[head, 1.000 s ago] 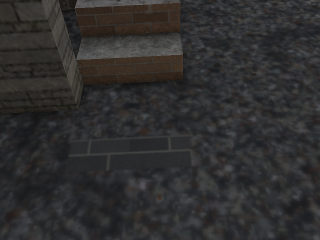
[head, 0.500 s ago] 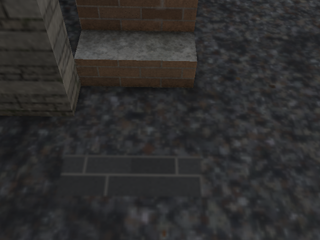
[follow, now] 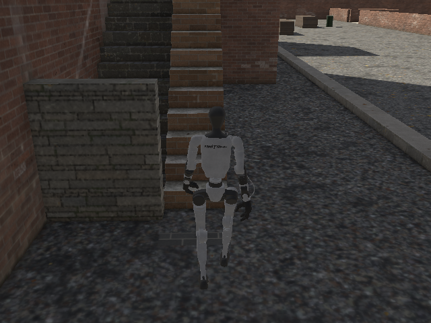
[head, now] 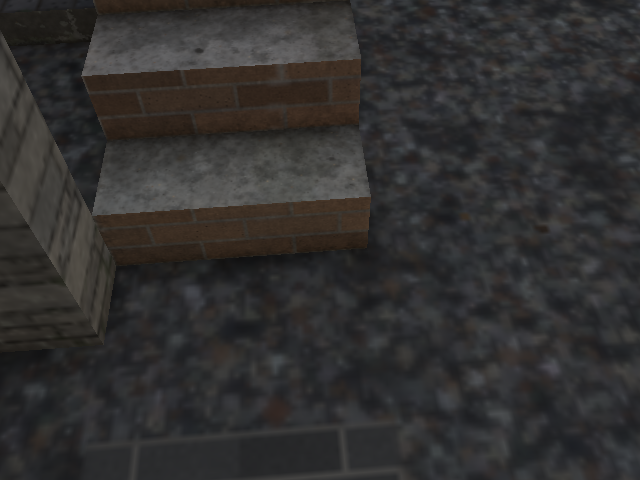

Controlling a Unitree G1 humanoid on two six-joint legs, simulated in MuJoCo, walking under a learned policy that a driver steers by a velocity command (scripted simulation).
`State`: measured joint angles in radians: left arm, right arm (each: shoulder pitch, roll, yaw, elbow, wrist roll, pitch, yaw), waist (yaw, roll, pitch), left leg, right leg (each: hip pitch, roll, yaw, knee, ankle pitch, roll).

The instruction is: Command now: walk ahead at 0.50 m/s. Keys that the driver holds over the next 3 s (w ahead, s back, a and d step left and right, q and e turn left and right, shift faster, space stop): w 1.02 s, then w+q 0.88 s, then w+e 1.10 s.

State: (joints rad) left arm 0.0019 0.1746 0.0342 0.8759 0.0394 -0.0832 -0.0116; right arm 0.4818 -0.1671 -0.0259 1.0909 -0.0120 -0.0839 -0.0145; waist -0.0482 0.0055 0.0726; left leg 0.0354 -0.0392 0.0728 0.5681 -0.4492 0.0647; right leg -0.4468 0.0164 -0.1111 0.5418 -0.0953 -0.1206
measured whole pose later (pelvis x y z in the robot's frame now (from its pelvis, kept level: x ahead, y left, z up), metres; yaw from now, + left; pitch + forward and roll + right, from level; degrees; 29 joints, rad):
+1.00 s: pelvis +0.53 +0.03 +0.02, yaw -1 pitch +0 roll +2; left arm 0.03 0.18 0.02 0.93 0.02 -0.06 -0.03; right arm 0.47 -0.16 -0.02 1.08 -0.02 -0.11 -0.01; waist -0.06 -0.03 0.05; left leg 0.09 -0.09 0.09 0.17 -0.28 0.07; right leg -0.56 -0.06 -0.06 0.61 -0.04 -0.05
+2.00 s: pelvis +0.88 +0.05 +0.03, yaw +27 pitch +4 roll -2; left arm -0.05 0.06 -0.08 0.47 0.06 0.00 0.01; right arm 0.47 -0.22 -0.02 1.02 -0.01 -0.04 -0.05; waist -0.05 0.01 0.04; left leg -0.05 -0.06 -0.13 0.23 -0.24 0.08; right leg -1.32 -0.04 -0.08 1.98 -0.55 -0.07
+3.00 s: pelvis +1.36 +0.26 +0.41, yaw -2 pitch +0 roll -1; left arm -0.02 0.09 0.02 0.61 0.00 -0.02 -0.01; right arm 0.49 -0.18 -0.04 1.05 -0.06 -0.15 0.01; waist -0.02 -0.01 -0.02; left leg -0.13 0.13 0.31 0.47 -0.32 0.00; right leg -1.34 0.08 0.07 2.41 -0.28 -0.14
